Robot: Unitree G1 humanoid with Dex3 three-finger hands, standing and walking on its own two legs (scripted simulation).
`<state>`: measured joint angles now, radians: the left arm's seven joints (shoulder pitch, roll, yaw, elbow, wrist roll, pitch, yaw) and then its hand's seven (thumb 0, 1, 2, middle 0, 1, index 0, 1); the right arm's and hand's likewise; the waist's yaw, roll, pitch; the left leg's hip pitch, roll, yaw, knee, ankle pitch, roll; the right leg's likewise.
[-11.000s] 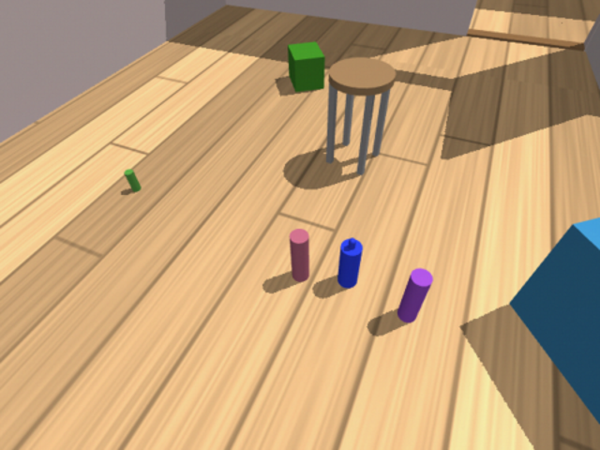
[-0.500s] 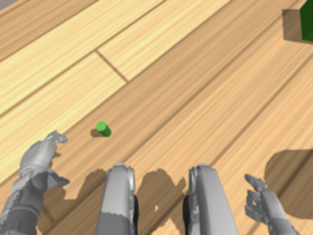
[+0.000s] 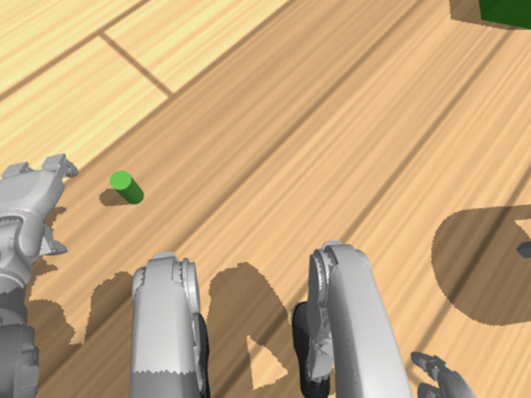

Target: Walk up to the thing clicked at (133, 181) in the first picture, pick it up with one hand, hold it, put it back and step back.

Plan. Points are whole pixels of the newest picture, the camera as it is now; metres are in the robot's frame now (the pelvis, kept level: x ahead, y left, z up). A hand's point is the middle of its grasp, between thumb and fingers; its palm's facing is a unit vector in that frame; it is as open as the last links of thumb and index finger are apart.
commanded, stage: rise first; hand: left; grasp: from above
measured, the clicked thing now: (128, 188) +0.50 +0.28 -0.33
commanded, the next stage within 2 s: approach in 0.86 s
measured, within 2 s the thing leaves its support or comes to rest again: neither
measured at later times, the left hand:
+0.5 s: hand (68, 203) +0.43 +0.33 -0.18, palm faces -0.46 -0.05 -0.89, open 13.9 cm
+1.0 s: hand (79, 199) +0.44 +0.33 -0.20, palm faces -0.46 -0.06 -0.89, open 13.9 cm
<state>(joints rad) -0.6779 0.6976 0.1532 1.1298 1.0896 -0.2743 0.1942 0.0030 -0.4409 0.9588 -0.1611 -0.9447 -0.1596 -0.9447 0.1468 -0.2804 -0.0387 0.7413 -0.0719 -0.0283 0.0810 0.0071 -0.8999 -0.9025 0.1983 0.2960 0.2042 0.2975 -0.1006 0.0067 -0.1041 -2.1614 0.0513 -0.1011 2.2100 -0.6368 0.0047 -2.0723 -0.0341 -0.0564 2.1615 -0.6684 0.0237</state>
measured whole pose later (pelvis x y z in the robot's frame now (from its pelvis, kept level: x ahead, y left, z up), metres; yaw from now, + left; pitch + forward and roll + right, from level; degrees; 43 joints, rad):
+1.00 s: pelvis +0.01 +0.00 -0.04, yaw -2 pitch +34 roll -8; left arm -0.86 0.76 0.16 1.36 1.28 -0.28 0.36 0.00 -0.50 0.98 -0.08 -1.06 -0.11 -1.04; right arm 0.13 -0.27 0.00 0.77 -0.14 -0.03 0.13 0.00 -0.91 -0.90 0.20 0.30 0.20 0.30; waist -0.16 -0.01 -0.06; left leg -2.30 0.05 -0.12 2.36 -0.67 0.01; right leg -2.20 -0.02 -0.06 2.30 -0.70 0.04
